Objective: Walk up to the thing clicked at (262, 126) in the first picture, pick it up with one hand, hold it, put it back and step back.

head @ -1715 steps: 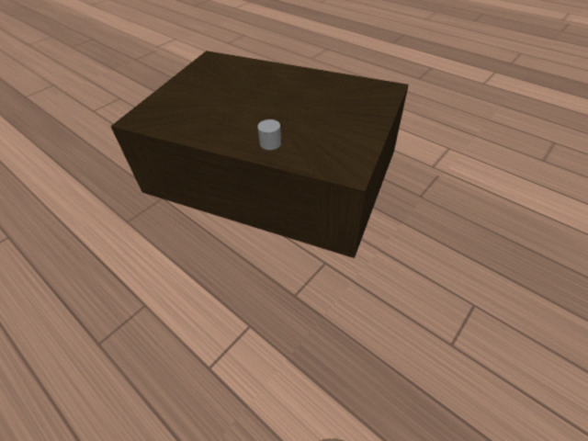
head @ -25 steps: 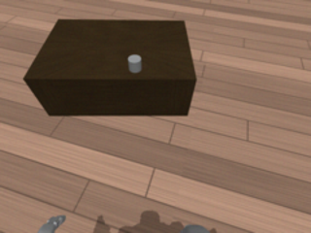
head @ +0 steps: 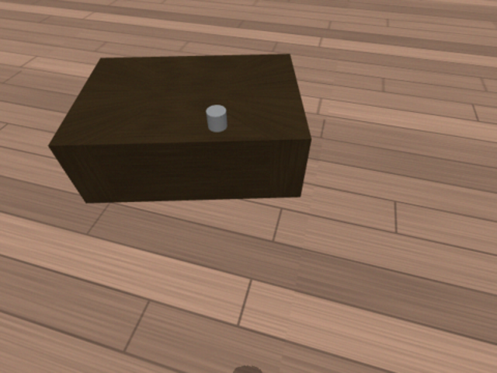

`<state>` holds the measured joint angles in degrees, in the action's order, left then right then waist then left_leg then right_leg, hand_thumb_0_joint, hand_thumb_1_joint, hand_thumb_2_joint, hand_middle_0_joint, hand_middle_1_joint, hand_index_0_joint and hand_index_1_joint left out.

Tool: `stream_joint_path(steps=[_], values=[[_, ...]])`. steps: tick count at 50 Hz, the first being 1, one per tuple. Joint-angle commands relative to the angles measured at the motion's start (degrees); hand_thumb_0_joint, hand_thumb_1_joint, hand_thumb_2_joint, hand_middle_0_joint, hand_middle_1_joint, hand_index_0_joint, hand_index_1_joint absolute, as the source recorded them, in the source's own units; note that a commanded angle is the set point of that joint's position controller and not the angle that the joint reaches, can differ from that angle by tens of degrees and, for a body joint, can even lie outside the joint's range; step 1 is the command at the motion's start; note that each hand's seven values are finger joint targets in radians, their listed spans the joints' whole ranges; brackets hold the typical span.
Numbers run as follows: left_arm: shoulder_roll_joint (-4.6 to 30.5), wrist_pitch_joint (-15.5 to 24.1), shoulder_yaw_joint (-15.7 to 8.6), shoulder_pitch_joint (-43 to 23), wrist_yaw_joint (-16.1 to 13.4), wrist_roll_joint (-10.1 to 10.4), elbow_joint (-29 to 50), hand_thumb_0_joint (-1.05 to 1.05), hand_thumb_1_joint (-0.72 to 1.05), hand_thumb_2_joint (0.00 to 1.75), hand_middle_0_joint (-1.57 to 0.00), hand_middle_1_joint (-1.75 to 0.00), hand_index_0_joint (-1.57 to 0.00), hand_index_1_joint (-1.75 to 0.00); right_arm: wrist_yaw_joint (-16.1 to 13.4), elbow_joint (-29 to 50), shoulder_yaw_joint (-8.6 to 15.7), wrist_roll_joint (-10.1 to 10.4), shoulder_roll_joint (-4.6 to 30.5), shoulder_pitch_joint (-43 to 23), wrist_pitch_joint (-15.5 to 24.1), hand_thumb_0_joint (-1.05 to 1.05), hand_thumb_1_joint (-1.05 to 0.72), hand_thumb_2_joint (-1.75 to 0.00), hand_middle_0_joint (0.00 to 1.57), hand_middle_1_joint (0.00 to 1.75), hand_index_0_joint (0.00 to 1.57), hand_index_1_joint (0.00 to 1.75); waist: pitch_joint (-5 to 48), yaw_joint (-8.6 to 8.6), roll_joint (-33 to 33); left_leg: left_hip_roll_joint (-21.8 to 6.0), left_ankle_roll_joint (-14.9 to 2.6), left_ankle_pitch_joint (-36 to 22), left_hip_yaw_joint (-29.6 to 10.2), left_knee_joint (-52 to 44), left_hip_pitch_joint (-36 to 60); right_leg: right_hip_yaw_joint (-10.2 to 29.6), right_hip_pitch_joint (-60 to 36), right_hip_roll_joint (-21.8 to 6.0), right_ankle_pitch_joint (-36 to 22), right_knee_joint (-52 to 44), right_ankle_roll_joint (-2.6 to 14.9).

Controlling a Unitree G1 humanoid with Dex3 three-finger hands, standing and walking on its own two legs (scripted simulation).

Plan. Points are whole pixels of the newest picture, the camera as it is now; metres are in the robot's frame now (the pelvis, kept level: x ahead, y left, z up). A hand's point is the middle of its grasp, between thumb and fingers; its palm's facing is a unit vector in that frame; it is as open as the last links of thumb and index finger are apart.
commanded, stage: step back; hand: left
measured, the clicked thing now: (216, 118) +1.14 +0.21 -0.34
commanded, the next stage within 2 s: stand in 0.50 s
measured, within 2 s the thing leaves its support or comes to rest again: neither
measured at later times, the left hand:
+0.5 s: hand out of the picture +0.15 +0.27 -0.15, palm faces +0.03 -0.94 -0.35, open 7.4 cm
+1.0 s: hand out of the picture +0.10 +0.25 -0.14, palm faces -0.02 -0.94 -0.34, open 7.4 cm
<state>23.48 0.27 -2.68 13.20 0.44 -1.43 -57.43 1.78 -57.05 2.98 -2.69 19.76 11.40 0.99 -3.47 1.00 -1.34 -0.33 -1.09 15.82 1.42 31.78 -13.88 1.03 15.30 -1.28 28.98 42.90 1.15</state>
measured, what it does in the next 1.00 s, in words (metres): stands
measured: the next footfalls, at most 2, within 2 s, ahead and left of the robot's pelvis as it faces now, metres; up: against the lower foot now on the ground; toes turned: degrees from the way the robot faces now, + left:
none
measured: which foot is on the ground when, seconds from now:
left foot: down 0.00-1.00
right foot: down 0.00-1.00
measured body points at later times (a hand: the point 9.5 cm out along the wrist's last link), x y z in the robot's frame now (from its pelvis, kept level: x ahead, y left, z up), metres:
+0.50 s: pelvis +0.04 +0.01 +0.00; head +0.07 +0.03 +0.45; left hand +0.15 +0.32 -0.12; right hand +0.15 -0.28 -0.12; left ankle +0.04 +0.12 -0.73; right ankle +0.01 -0.13 -0.73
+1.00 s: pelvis +0.02 +0.00 +0.02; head +0.04 +0.00 +0.47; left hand +0.10 +0.30 -0.12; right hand +0.12 -0.30 -0.12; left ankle +0.04 +0.12 -0.73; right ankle +0.01 -0.13 -0.73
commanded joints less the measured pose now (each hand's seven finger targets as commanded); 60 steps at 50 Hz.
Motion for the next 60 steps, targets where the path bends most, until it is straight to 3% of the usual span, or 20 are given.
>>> stream_joint_path(steps=[1,3,4,5,6,7,8,10,11,13,14,15,16,19,23,25,28,33,47,60], values=[[9.24,2.47,-2.51,-2.07,-0.16,0.44,4.24,0.0,0.9,0.9,-0.2,-0.3,-0.2,-0.3,-1.35,4.46,3.94,0.22,16.6,-3.42,1.29,0.0,-0.9,-0.9,0.2,0.3,0.2,0.3,0.19,-0.46,11.42,-12.96,-8.28,3.63,-16.07,-13.49,0.74,-1.28,3.03,-0.71,-3.21,-6.34,0.78],[7.26,2.92,-2.43,0.6,-0.6,0.37,2.39,0.0,0.9,0.9,-0.2,-0.3,-0.2,-0.3,-1.3,4.78,2.8,1.34,14.08,-6.6,0.62,0.0,-0.9,-0.9,0.2,0.3,0.2,0.3,3.34,2.16,10.29,-9.8,-5.02,-5.63,-9.92,-6.71,-1.31,-2.89,-7.13,0.58,-13.0,-20.34,0.93],[8.82,3.15,-2.94,1.9,-1.06,0.07,1.44,0.0,0.9,0.9,-0.2,-0.3,-0.2,-0.3,-1.36,5.42,1.97,2.0,11.64,-7.61,0.34,0.0,-0.9,-0.9,0.2,0.3,0.2,0.3,4.82,3.13,6.89,-7.59,-2.94,-8.66,-7.48,-1.76,-4.18,0.11,-11.88,-0.36,-17.68,-20.95,1.09],[11.63,3.33,-3.77,3.09,-1.44,-0.41,1.3,0.0,0.9,0.9,-0.2,-0.3,-0.2,-0.3,-1.45,6.39,1.5,2.38,10.37,-7.36,0.38,0.0,-0.9,-0.9,0.2,0.3,0.2,0.3,6.13,3.14,1.01,-3.85,-1.24,-7.33,-4.24,5.27,-8.97,7.86,-15.57,-4.8,-19.25,-21.71,3.27],[14.45,3.26,-4.43,2.1,-1.67,-0.63,1.56,0.0,0.9,0.9,-0.2,-0.3,-0.2,-0.3,-1.65,6.65,0.94,2.29,8.11,-6.65,0.25,0.0,-0.9,-0.9,0.2,0.3,0.2,0.3,4.53,2.86,-5.16,0.97,0.97,4.61,-2.94,9.79,-15.82,20.01,-16.32,-13.33,-13.7,-26.43,6.43],[16.43,3.3,-4.49,-2.39,-1.53,-0.76,3.14,0.0,0.9,0.9,-0.2,-0.3,-0.2,-0.3,-2.08,5.38,1.63,1.91,10.21,-5.23,-0.18,0.0,-0.9,-0.9,0.2,0.3,0.2,0.3,2.96,2.09,-4.89,0.09,1.05,16.49,-4.51,14.67,-12.49,23.55,-8.4,-20.01,-7.28,-27.46,11.77],[16.25,3.16,-4.32,-6.35,-1.34,-0.89,4.54,0.0,0.9,0.9,-0.2,-0.3,-0.2,-0.3,-2.12,4.27,2.23,1.65,11.99,-3.34,-0.08,0.0,-0.9,-0.9,0.2,0.3,0.2,0.3,0.56,0.34,-5.14,-1.74,1.22,17.16,-4.9,15.71,-9.25,23.1,-2.92,-20.7,-8.01,-26.42,13.64],[12.53,2.94,-3.34,-9.61,-1.22,-0.25,5.6,0.0,0.9,0.9,-0.2,-0.3,-0.2,-0.3,-1.79,2.45,1.67,1.89,11.37,-0.92,0.75,0.0,-0.9,-0.9,0.2,0.3,0.2,0.3,1.01,-1.85,-4.84,-2.03,0.85,10.33,-3.33,3.3,-4.43,11.72,-3.22,-14.54,-18.7,-21.42,9.13],[11.57,2.81,-2.88,-10.62,-1.25,-0.08,5.24,0.0,0.9,0.9,-0.2,-0.3,-0.2,-0.3,-1.8,1.44,1.66,1.95,10.87,0.22,1.15,0.0,-0.9,-0.9,0.2,0.3,0.2,0.3,2.15,-2.73,-4.94,-2.07,0.45,-0.15,-3.41,-2.71,-0.67,7.3,-2.48,-11.51,-23.13,-19.27,6.27],[9.69,2.52,-2.36,-9.93,-1.15,0.57,4.94,0.0,0.9,0.9,-0.2,-0.3,-0.2,-0.3,-1.99,0.99,2.47,1.58,12.57,-0.1,1.6,0.0,-0.9,-0.9,0.2,0.3,0.2,0.3,4.94,-1.62,-2.07,-5.6,-1.46,-18.74,-8.91,-6.75,4.44,1.21,-2.52,-5.71,-30.74,-12.16,1.51],[9.56,2.22,-2.21,-9.39,-0.94,0.92,4.85,0.0,0.9,0.9,-0.2,-0.3,-0.2,-0.3,-2.24,1.11,2.31,1.34,13.24,-0.45,1.79,0.0,-0.9,-0.9,0.2,0.3,0.2,0.3,6.56,-0.79,-0.54,-7.84,-3.13,-20.93,-11.29,-7.57,4.83,0.11,-3.29,-3.94,-28.26,-10.0,0.42],[9.28,1.89,-2.01,-8.55,-0.81,1.1,4.38,0.0,0.9,0.9,-0.2,-0.3,-0.2,-0.3,-2.35,1.36,1.94,1.44,13.6,-2.65,1.91,0.0,-0.9,-0.9,0.2,0.3,0.2,0.3,6.89,0.39,0.89,-10.23,-5.07,-16.84,-13.92,-8.38,2.07,-0.3,-4.66,-2.26,-18.83,-11.28,-0.01],[9.14,1.93,-2.2,-7.36,-0.93,1.1,3.3,0.0,0.9,0.9,-0.2,-0.3,-0.2,-0.3,-2.16,1.78,1.89,1.69,14.74,-4.96,1.88,0.0,-0.9,-0.9,0.2,0.3,0.2,0.3,5.49,1.2,2.51,-10.85,-5.73,-16.7,-14.54,-6.7,-0.2,-0.3,-6.77,-2.32,-15.39,-13.53,0.29],[9.91,2.15,-2.05,-9.29,-1.14,0.85,2.29,0.0,0.9,0.9,-0.2,-0.3,-0.2,-0.3,-2.48,0.82,1.35,1.73,12.82,-5.79,1.8,0.0,-0.9,-0.9,0.2,0.3,0.2,0.3,6.62,0.5,4.0,-6.84,-1.77,-25.66,-7.83,-5.38,0.76,0.76,-11.04,-4.81,-28.24,-14.6,1.59],[9.09,1.74,-1.56,-10.32,-1.32,1.17,1.99,0.0,0.9,0.9,-0.2,-0.3,-0.2,-0.3,-2.89,-0.09,1.56,1.97,12.87,-5.49,1.7,0.0,-0.9,-0.9,0.2,0.3,0.2,0.3,8.54,-0.14,7.67,-7.14,-1.48,-34.56,-7.58,-5.29,5.73,-1.15,-9.13,-4.44,-29.69,-13.44,1.07],[6.72,1.38,-0.37,-8.66,-1.12,1.86,0.01,0.0,0.9,0.9,-0.2,-0.3,-0.2,-0.3,-2.85,-0.04,0.87,2.21,12.8,-7.49,1.75,0.0,-0.9,-0.9,0.2,0.3,0.2,0.3,8.75,0.11,6.6,-8.7,-2.1,-32.28,-9.4,-7.76,7.81,1.23,-9.74,-5.0,-31.48,-17.29,0.21],[8.42,1.62,-0.48,-10.2,-1.18,1.35,-0.67,0.0,0.9,0.9,-0.2,-0.3,-0.2,-0.3,-2.9,-0.54,0.72,2.58,11.76,-7.84,1.62,0.0,-0.9,-0.9,0.2,0.3,0.2,0.3,9.71,-0.73,2.81,-7.37,-0.78,-31.9,-7.34,-7.89,8.97,1.16,-12.34,-6.01,-37.46,-18.94,0.25],[7.9,1.83,0.11,-11.11,-1.06,1.18,-2.13,0.0,0.9,0.9,-0.2,-0.3,-0.2,-0.3,-2.49,-1.4,0.3,2.62,11.61,-10.07,1.34,0.0,-0.9,-0.9,0.2,0.3,0.2,0.3,8.89,-0.91,1.73,-7.49,-0.5,-28.36,-6.72,-10.57,11.25,1.38,-12.79,-6.47,-36.59,-22.93,-0.26],[8.49,2.31,0.35,-11.25,-0.89,0.86,-4.2,0.0,0.9,0.9,-0.2,-0.3,-0.2,-0.3,-1.7,-4.04,-0.27,2.23,11.66,-10.83,0.93,0.0,-0.9,-0.9,0.2,0.3,0.2,0.3,4.73,-1.27,1.87,-6.72,0.57,-10.59,-6.22,-16.39,8.15,2.73,-10.16,-6.66,-22.41,-29.39,-0.57],[8.6,2.2,0.59,-9.38,-0.67,0.97,-4.71,0.0,0.9,0.9,-0.2,-0.3,-0.2,-0.3,-1.67,-5.36,-0.55,2.12,12.01,-8.66,1.09,0.0,-0.9,-0.9,0.2,0.3,0.2,0.3,4.4,-1.03,1.9,-7.01,0.47,-9.23,-6.68,-16.61,7.34,3.32,-8.81,-6.62,-20.07,-29.51,-0.27]])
